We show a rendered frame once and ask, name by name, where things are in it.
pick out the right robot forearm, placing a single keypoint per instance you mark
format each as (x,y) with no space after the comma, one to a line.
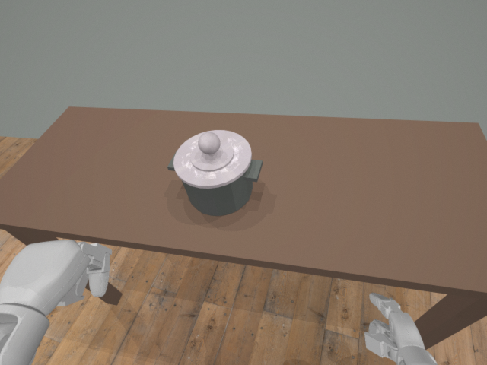
(414,355)

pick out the robot right hand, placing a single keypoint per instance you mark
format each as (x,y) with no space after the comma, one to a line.
(385,340)

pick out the pot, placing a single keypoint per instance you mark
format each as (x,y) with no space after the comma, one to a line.
(225,199)

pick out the lid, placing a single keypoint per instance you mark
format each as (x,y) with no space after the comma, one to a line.
(207,171)

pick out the robot left hand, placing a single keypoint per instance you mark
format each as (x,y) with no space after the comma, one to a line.
(55,273)

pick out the knob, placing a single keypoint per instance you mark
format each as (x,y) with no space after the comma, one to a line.
(209,143)

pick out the left robot forearm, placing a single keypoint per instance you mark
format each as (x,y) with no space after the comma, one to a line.
(21,330)

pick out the table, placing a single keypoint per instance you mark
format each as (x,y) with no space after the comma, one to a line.
(401,203)

